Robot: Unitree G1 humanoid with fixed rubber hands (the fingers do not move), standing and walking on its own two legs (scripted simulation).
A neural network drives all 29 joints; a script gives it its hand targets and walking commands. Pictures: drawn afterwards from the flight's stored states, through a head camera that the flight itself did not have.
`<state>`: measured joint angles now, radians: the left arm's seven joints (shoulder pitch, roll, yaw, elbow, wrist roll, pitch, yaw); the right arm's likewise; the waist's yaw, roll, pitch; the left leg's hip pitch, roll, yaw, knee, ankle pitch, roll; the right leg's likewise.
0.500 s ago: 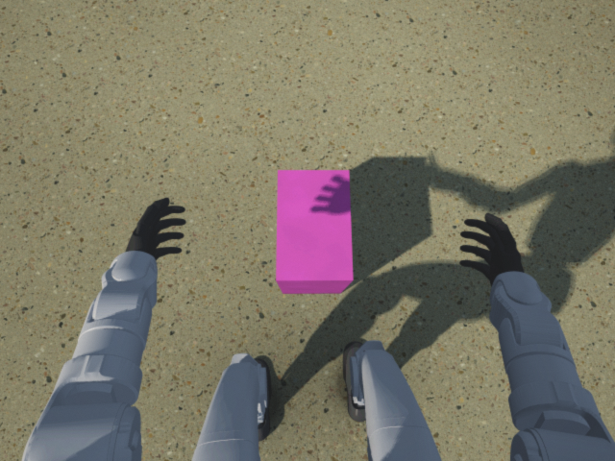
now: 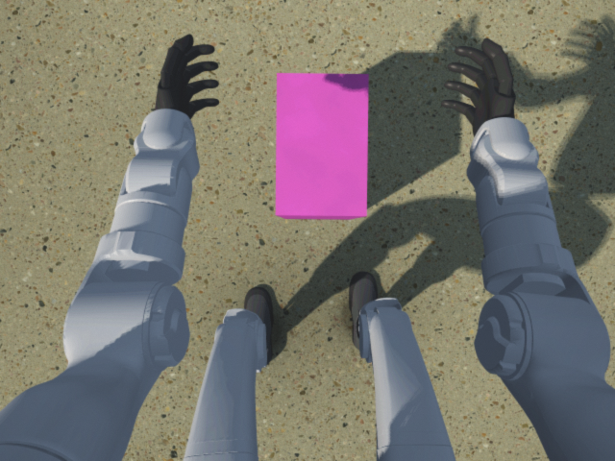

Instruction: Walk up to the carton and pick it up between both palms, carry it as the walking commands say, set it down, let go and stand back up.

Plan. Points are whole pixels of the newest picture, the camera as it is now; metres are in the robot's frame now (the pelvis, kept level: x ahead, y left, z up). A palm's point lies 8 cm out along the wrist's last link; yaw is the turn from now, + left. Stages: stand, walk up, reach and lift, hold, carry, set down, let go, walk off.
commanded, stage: reach and lift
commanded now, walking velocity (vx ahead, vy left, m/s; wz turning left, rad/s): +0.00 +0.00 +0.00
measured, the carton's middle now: (319, 159) +0.51 -0.04 -0.52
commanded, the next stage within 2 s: none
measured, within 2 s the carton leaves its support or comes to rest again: neither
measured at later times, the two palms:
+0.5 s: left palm (200, 122) +0.51 +0.13 -0.20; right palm (452, 125) +0.48 -0.21 -0.20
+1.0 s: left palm (234, 150) +0.51 +0.12 -0.38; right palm (412, 151) +0.49 -0.21 -0.38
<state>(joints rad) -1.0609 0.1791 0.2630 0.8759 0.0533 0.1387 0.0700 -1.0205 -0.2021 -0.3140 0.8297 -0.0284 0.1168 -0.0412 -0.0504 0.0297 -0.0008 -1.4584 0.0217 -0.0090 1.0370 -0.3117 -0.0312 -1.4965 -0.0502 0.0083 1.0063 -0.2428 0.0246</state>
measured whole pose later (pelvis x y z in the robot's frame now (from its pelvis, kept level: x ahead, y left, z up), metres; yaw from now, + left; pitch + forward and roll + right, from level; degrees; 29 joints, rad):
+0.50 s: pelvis +0.00 +0.01 -0.06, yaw +0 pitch +50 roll +0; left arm -1.14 0.13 0.32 0.86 0.14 0.10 0.09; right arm -1.12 -0.18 -0.44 0.88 -0.11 0.07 -0.04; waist -0.05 0.03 -0.04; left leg -1.76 0.01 -0.03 1.29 -0.39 -0.03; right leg -1.79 -0.05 0.01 1.23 -0.32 0.04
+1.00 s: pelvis -0.04 +0.00 -0.20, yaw +1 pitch +39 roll +0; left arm -1.37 0.29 0.09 0.85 -0.09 0.15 0.17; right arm -1.35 -0.30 -0.23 0.90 0.16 0.10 -0.13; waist -0.07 0.00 0.37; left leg -2.03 -0.02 -0.07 1.90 -0.55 -0.06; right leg -2.07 -0.02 0.05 1.86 -0.47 0.05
